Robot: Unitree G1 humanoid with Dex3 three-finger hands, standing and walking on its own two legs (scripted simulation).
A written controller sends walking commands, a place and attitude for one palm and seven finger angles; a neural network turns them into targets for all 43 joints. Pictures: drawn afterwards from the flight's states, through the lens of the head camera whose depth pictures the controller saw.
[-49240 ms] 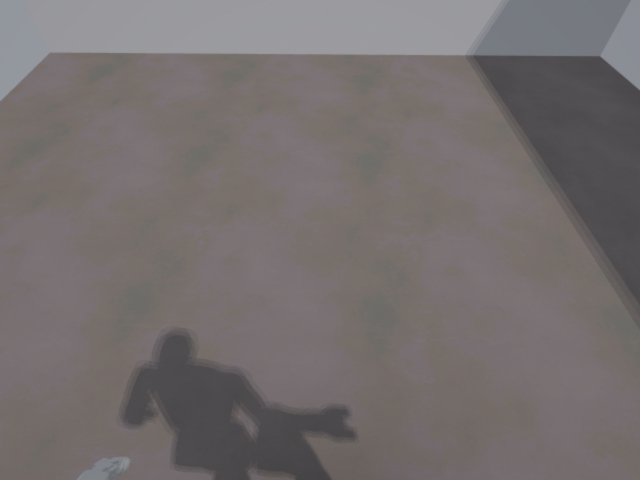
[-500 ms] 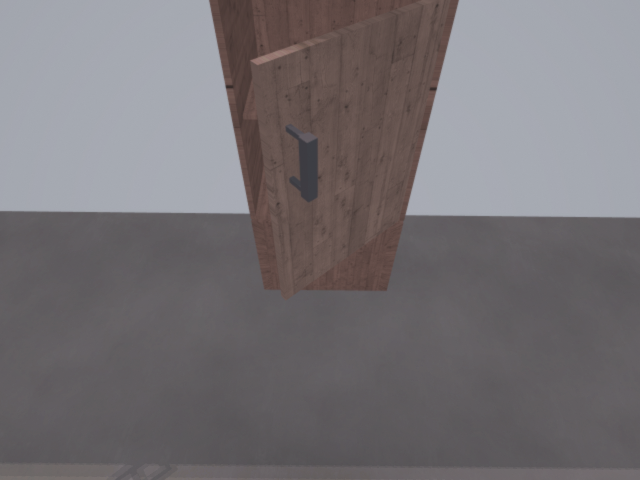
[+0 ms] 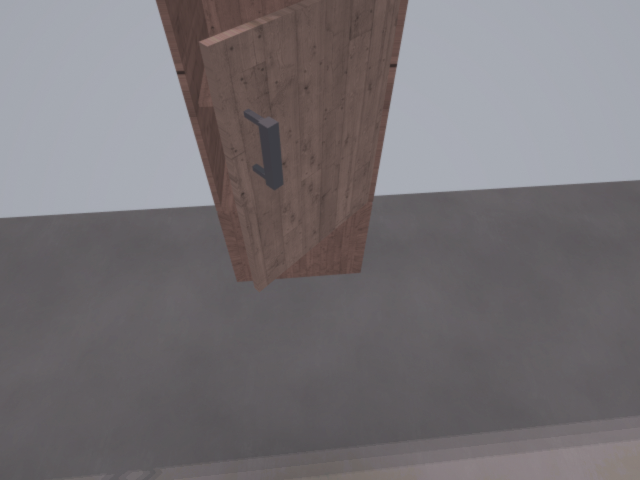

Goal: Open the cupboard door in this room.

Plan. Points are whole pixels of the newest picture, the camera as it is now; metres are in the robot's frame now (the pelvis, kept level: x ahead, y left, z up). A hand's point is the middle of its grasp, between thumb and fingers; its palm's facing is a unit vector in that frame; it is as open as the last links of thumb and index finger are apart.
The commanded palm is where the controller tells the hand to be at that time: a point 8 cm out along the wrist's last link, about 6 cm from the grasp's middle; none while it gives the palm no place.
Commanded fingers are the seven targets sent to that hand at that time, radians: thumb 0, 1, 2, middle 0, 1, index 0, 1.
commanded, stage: walk to a spot facing it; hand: left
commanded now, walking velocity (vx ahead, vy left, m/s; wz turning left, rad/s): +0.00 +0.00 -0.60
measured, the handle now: (263, 150) +0.57 +0.14 +0.07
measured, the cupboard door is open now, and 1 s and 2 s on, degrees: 41 41 41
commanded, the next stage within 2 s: none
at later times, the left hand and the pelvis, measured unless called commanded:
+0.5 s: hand out of the picture +0.08 +0.16 -0.16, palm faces -0.19 -0.95 -0.25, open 7.4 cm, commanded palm none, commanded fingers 0.00 0.90 0.90 -0.20 -0.30 -0.20 -0.30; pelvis -0.01 -0.03 +0.01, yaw -16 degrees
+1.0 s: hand (266, 432) +0.21 +0.10 -0.16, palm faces -0.54 -0.79 -0.28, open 7.4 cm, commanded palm none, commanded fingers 0.00 0.90 0.90 -0.20 -0.30 -0.20 -0.30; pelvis -0.01 -0.02 -0.01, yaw -35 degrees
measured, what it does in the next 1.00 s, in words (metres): steps on the spot, turning right: left foot, then right foot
